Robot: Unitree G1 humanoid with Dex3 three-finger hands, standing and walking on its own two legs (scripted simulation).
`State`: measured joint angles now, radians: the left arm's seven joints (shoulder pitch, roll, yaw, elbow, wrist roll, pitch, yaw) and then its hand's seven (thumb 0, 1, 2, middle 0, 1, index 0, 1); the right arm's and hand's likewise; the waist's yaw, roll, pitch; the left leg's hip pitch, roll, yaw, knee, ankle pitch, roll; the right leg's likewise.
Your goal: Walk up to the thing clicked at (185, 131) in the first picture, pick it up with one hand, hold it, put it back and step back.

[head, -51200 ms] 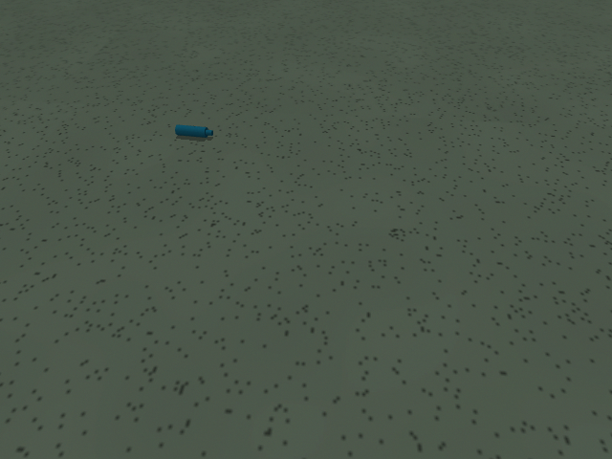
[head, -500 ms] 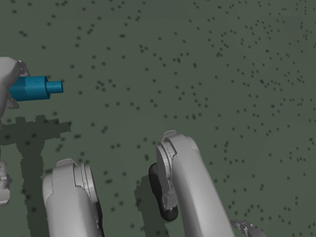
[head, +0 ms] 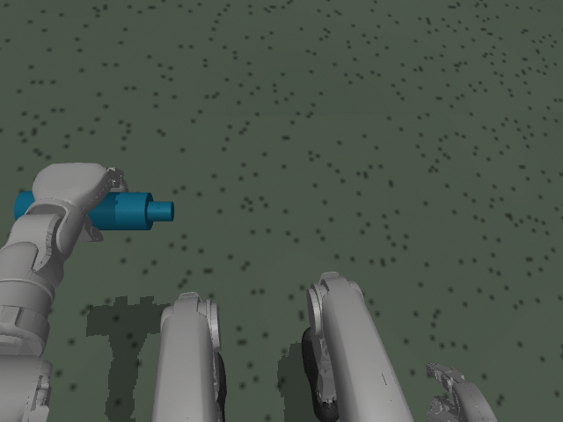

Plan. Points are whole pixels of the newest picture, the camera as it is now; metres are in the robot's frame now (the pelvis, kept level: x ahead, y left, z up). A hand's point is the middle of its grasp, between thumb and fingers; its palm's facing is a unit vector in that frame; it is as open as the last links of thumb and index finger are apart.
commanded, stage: lift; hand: left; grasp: from above
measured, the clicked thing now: (101, 211) +0.45 +0.24 -0.13
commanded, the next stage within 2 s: hold in 0.98 s
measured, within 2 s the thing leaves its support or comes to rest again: neither
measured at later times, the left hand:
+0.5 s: hand (17, 215) +0.37 +0.23 +0.10, palm faces -0.48 -0.04 -0.88, open 8.7 cm
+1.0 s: hand out of the picture +0.38 +0.22 +0.18, palm faces -0.48 -0.05 -0.88, open 8.7 cm
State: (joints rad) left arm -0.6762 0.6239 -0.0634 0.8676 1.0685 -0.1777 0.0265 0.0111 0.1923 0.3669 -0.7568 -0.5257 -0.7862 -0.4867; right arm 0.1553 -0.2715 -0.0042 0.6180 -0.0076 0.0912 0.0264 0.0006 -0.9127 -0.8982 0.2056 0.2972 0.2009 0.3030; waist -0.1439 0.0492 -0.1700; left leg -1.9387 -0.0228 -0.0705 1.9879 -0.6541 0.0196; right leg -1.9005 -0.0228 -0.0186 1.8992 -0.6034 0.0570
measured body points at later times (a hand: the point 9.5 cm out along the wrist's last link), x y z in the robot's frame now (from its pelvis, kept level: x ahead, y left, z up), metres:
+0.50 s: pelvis +0.02 -0.01 +0.18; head +0.11 +0.00 +0.62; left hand +0.39 +0.23 +0.15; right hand +0.12 -0.27 +0.05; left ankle +0.08 +0.11 -0.43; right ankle +0.10 -0.15 -0.43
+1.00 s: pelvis +0.06 +0.00 +0.26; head +0.12 +0.00 +0.71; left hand +0.40 +0.22 +0.23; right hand +0.16 -0.27 +0.14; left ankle +0.08 +0.11 -0.43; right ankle +0.10 -0.15 -0.43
